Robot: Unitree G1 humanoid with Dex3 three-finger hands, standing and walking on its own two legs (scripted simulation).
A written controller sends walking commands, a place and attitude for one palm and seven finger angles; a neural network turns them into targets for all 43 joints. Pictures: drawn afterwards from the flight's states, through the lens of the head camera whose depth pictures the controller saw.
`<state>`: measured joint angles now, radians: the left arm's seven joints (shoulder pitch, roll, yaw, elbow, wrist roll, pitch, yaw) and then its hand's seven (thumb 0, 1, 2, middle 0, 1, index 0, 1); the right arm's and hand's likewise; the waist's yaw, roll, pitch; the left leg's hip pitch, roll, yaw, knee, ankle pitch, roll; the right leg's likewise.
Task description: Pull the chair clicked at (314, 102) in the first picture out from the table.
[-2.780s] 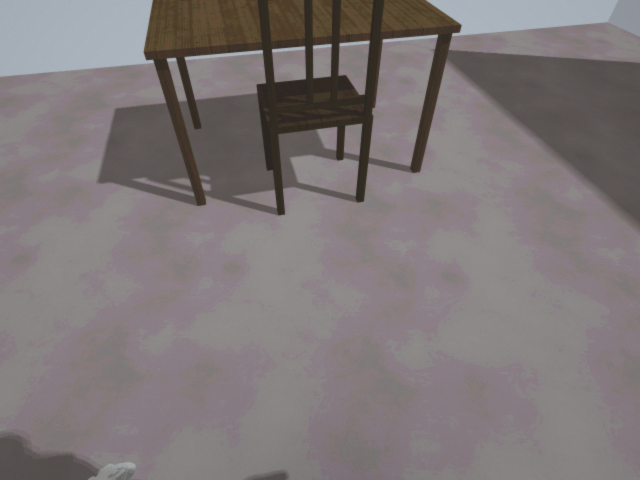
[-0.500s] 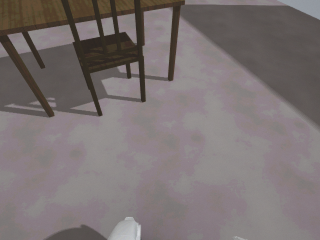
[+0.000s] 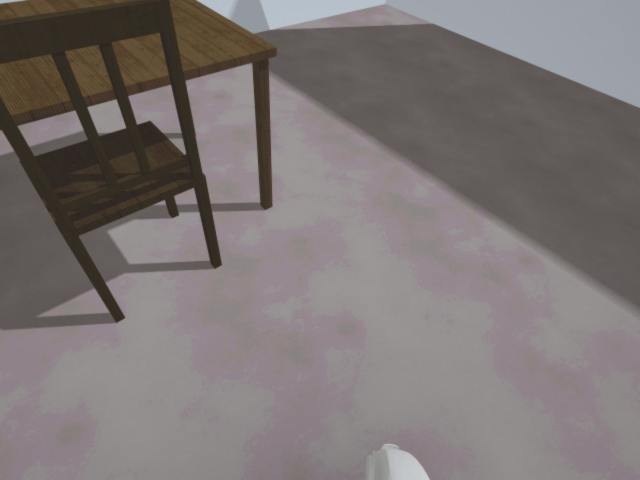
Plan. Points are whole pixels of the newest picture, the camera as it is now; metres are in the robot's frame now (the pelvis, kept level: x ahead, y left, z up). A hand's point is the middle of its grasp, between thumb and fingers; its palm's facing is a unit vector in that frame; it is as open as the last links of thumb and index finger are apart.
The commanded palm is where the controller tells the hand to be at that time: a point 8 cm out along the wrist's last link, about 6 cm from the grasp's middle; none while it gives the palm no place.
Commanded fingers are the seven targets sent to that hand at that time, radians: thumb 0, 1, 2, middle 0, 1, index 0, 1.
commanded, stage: walk to a spot facing it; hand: left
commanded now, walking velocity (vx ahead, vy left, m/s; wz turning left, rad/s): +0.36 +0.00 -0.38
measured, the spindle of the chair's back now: (88, 126) +0.85 +0.58 -0.06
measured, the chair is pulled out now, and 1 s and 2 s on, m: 0.00 0.00 0.00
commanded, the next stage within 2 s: turn to face it in 0.76 s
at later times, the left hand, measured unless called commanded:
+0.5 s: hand (240, 394) +0.28 +0.13 -0.17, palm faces -0.10 -0.97 -0.22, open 7.3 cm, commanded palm none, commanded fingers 0.00 0.90 0.90 -0.20 -0.30 -0.20 -0.30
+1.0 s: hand (253, 285) +0.50 +0.15 -0.17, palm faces -0.18 -0.97 -0.18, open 7.4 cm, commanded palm none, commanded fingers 0.00 0.90 0.90 -0.20 -0.30 -0.20 -0.30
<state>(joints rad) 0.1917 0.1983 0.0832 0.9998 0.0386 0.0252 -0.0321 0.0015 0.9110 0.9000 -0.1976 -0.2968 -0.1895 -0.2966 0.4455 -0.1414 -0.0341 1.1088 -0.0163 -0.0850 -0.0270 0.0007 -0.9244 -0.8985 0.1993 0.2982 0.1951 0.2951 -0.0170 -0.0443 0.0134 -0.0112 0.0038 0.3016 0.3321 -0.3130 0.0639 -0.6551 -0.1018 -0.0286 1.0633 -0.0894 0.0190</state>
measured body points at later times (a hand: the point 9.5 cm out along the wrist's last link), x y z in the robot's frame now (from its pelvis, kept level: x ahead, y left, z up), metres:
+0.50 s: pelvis +0.23 -0.05 +0.00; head +0.23 -0.05 +0.45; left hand +0.29 +0.18 -0.15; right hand +0.23 -0.29 -0.16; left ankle +0.29 +0.10 -0.68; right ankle +0.21 -0.11 -0.74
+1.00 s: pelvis +0.42 -0.03 +0.00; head +0.45 -0.02 +0.45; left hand +0.51 +0.20 -0.16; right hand +0.40 -0.27 -0.14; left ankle +0.44 +0.07 -0.74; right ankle +0.42 -0.17 -0.68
